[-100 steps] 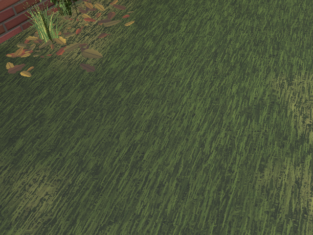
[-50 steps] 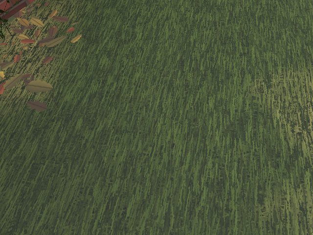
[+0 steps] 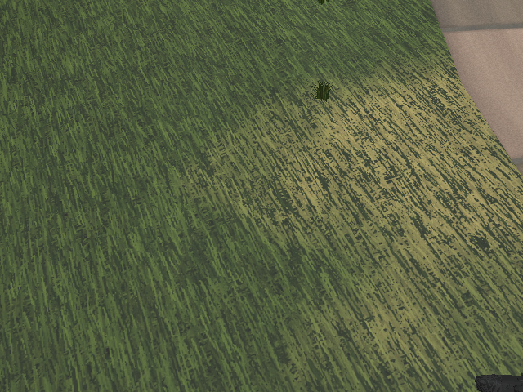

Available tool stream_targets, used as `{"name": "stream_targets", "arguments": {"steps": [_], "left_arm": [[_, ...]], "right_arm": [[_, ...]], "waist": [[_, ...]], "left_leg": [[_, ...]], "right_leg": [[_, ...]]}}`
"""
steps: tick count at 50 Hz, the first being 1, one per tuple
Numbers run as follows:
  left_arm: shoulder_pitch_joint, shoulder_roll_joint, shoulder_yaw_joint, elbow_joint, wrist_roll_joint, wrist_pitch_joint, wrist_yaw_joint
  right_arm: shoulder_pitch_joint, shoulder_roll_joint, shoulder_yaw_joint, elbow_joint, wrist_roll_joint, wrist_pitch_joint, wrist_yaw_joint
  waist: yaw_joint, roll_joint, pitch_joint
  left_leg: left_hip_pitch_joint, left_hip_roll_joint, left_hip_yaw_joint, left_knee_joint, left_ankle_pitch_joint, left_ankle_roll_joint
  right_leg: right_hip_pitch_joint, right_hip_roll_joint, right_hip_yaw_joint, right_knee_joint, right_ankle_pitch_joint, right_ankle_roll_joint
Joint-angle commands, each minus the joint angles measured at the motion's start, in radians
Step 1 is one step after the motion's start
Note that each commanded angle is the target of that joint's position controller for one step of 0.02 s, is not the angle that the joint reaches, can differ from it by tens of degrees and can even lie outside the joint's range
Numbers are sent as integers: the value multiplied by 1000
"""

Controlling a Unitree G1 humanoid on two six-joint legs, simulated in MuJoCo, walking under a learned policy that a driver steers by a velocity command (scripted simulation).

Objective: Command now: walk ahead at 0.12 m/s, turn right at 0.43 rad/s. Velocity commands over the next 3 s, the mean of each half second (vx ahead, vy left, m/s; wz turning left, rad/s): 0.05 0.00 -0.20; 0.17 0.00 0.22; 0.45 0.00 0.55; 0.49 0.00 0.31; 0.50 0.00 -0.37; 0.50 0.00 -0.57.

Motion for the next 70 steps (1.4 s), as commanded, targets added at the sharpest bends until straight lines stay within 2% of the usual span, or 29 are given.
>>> {"name": "stream_targets", "arguments": {"steps": [1,5,7,8,9,10,11,14,16,20,22,23,24,28,34,37,40,42,45,47,48,49,50,51,53,57,62,67,70], "left_arm": [[-12,179,53,-47,-2,-3,18],[-18,156,42,-25,4,-6,12],[-34,129,32,-25,7,-13,8],[-3,92,18,-45,31,-21,6],[112,64,5,-23,25,-18,6],[113,142,21,-5,19,-5,3],[54,172,35,-5,4,13,4],[6,115,26,5,7,57,14],[10,61,7,24,13,54,12],[29,57,7,67,27,40,1],[-50,136,17,31,43,39,5],[-69,110,13,43,40,33,2],[-84,73,2,40,43,22,-1],[-58,68,-1,62,35,-14,-1],[-4,102,15,76,29,-5,17],[37,147,37,67,14,0,27],[50,142,43,67,13,-37,29],[5,146,48,59,3,-42,22],[-77,175,58,45,-2,-38,5],[-66,138,45,41,1,-46,0],[-95,78,25,6,30,-57,2],[-83,4,1,-59,20,-87,1],[-125,88,18,-47,-26,-112,-11],[-156,121,24,-53,-37,-129,-20],[-136,119,33,-19,17,-137,-14],[-147,88,33,-30,32,-116,-25],[-349,30,7,-93,17,-120,-39],[-416,69,17,-116,4,-138,-60],[-275,122,44,-85,5,-147,-51]], "right_arm": [[-44,-57,-8,-58,7,-4,11],[-32,-94,-25,-59,0,-20,21],[39,-118,-35,-47,-20,-36,12],[95,-177,-43,-54,-39,-40,3],[139,-149,-33,-32,-45,-27,1],[138,-77,-14,-27,-3,-16,6],[87,-63,-7,-31,15,-8,7],[-26,-52,5,-30,0,20,5],[-42,-70,-4,-25,-8,33,-2],[-15,-64,4,-4,12,41,-15],[26,-44,14,7,-6,35,-8],[6,-35,17,7,-13,34,-6],[-6,-35,18,9,-13,34,-7],[39,-36,16,46,1,30,-16],[21,-59,7,67,24,45,-18],[-31,-46,2,36,38,46,-9],[-91,-46,-1,-10,54,23,14],[-76,-42,3,-6,52,14,29],[45,-47,-3,34,47,17,43],[267,-121,-50,99,46,26,33],[406,-212,-79,112,49,30,12],[403,-288,-75,73,33,11,16],[347,-209,-54,59,28,-6,17],[300,-162,-41,50,28,-15,13],[209,-122,-26,19,24,-14,8],[229,-132,-29,3,25,-12,-17],[317,-141,-38,27,37,0,-42],[371,-138,-45,44,47,16,-54],[343,-139,-54,27,38,27,-53]], "waist": [[-1,-142,-125],[-14,-151,-109],[-61,-122,-151],[-57,-2,-268],[-33,196,-389],[-38,135,-382],[-39,84,-269],[0,83,-119],[-8,131,-110],[4,88,-163],[-56,-46,-93],[-62,-105,-63],[-53,-101,-44],[-53,-89,-63],[-18,-71,-91],[19,-201,12],[39,-160,109],[32,-132,68],[-40,-136,-10],[-141,-62,-137],[-199,143,-174],[-148,307,-263],[-157,132,-181],[-134,78,-82],[-76,-25,-13],[-49,14,-26],[-112,53,2],[-113,66,-2],[-35,104,-82]], "left_leg": [[132,-43,25,-126,127,3],[192,-40,13,-227,91,63],[384,-14,12,-347,351,120],[618,148,-141,-276,748,200],[810,359,-404,-277,907,399],[742,369,-482,-331,668,419],[664,327,-412,-357,455,377],[409,209,-262,-462,34,274],[345,156,-183,-476,27,259],[309,130,-130,-437,-131,212],[269,49,-55,-400,-322,105],[352,15,-8,-375,-270,73],[394,11,-7,-340,-209,66],[418,15,-2,-286,0,94],[343,-17,3,-210,49,100],[94,-65,82,-5,-327,95],[-153,49,-17,158,-454,133],[-96,68,18,71,-360,132],[275,-21,154,-91,-165,118],[623,-107,172,-169,-86,151],[799,78,-174,-281,-172,246],[898,321,-819,-547,-415,438],[859,350,-808,-594,-538,442],[775,320,-682,-575,-498,406],[605,214,-450,-561,-253,327],[518,133,-272,-584,74,316],[446,81,-211,-563,106,270],[552,135,-316,-472,121,247],[591,120,-330,-312,401,211]], "right_leg": [[19,-207,116,-10,647,-108],[68,-229,188,80,609,-93],[43,-149,165,212,627,-44],[-72,-69,136,386,373,5],[-246,35,106,647,-322,76],[-270,13,142,736,-462,107],[-322,-17,123,791,-423,129],[-250,-87,50,578,-325,153],[-138,-79,-18,398,-272,149],[61,-64,-62,85,76,94],[-21,-163,67,48,9,21],[-145,-146,56,30,-172,-3],[-185,-135,48,9,-214,7],[-132,-125,35,42,34,46],[-29,-117,-1,73,82,30],[3,-318,223,-78,-289,-117],[106,-460,333,-143,-181,-184],[148,-415,201,-139,-25,-135],[-18,-302,-25,-65,139,-68],[-138,-212,-175,255,354,0],[-373,-144,-232,624,122,86],[-624,14,-69,857,-345,111],[-725,-63,25,945,-289,85],[-756,-108,11,912,-187,50],[-645,-169,0,758,-33,41],[-552,-143,-41,580,126,96],[-456,-72,-64,221,351,130],[-399,-52,-18,90,349,95],[-196,-30,-51,64,228,36]]}}
Next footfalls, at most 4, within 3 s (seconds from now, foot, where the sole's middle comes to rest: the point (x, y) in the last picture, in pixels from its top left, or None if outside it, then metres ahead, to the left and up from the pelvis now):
0.14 left None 0.22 0.11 -0.78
0.42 right None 0.13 -0.13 -0.78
1.42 right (292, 301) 0.67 0.02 -0.78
1.92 left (163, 266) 0.77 0.39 -0.78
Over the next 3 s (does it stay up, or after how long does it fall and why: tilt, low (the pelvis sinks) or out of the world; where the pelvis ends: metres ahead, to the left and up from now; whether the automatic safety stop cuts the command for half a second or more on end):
stays up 1.26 0.46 -0.02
